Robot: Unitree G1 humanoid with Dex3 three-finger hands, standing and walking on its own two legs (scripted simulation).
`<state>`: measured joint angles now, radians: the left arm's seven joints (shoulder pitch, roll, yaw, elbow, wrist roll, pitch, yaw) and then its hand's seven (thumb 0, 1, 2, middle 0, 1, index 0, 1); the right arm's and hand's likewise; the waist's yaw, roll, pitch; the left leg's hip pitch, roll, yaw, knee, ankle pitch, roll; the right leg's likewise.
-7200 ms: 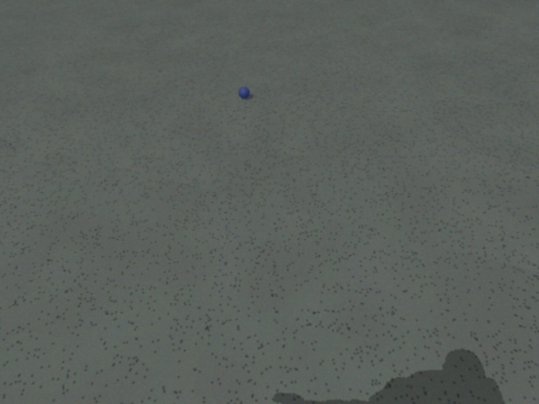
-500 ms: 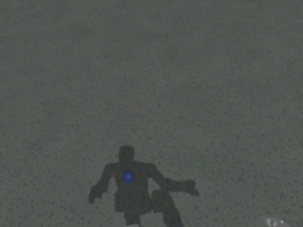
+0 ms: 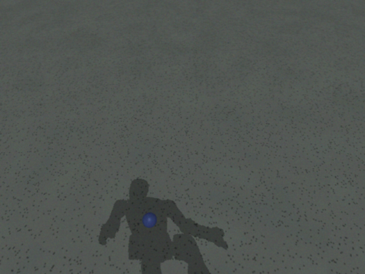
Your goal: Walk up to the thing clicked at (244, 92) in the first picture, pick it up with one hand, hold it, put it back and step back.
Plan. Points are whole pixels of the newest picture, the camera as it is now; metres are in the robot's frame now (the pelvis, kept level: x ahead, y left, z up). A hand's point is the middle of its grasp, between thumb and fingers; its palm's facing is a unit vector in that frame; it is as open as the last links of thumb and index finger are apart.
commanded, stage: walk up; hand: left
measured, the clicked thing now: (149, 220) +0.49 +0.21 -0.74
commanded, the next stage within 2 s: none
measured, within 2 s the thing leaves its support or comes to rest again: neither
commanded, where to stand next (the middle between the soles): +0.10 -0.01 m, yaw -1 degrees
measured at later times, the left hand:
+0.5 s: hand out of the picture +0.08 +0.25 -0.16, palm faces -0.02 -0.94 -0.34, open 7.4 cm
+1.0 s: hand out of the picture +0.10 +0.26 -0.16, palm faces +0.00 -0.92 -0.38, open 7.4 cm
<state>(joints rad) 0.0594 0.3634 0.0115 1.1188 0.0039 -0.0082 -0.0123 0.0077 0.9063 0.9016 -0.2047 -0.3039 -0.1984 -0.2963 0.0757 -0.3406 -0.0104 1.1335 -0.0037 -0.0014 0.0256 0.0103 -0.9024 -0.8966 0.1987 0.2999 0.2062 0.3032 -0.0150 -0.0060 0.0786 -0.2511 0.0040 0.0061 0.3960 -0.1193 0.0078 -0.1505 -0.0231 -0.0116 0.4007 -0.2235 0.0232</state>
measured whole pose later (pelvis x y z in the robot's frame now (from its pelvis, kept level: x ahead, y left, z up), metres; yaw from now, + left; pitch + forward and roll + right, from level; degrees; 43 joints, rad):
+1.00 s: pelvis +0.00 +0.00 +0.00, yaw +1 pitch -2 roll +0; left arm 0.05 0.37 0.03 1.07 0.00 0.00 0.01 0.01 0.90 0.90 -0.21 -0.30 -0.20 -0.30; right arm 0.03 -0.37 -0.04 1.06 0.00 0.05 0.03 0.01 -0.90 -0.90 0.20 0.30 0.21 0.30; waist -0.01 0.01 0.13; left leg -0.28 -0.01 0.00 0.44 -0.13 0.01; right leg -0.19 -0.04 -0.02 0.49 -0.27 0.02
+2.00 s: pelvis +0.02 -0.02 -0.04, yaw +3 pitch -3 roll +1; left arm 0.09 0.36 0.03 0.80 0.02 0.01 0.01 0.01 0.90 0.90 -0.21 -0.30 -0.20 -0.30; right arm 0.11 -0.41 -0.06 0.80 0.03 0.10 -0.02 0.01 -0.91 -0.90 0.20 0.30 0.20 0.30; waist 0.00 0.08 0.25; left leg -0.44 -0.08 -0.11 1.33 -0.59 0.01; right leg -0.49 -0.03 -0.01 0.68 -0.14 -0.01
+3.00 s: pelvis -0.01 -0.04 -0.01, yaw +0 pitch -4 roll +0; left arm 0.36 0.39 0.05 0.88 0.02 -0.07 0.05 0.01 0.90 0.90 -0.21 -0.30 -0.20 -0.30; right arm 0.29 -0.45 -0.09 0.83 -0.02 0.07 0.05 0.01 -0.90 -0.90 0.20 0.30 0.20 0.30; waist 0.01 0.15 0.11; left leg -0.56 -0.04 -0.20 1.09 -0.30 -0.01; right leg -0.21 -0.02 -0.01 0.58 -0.31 0.00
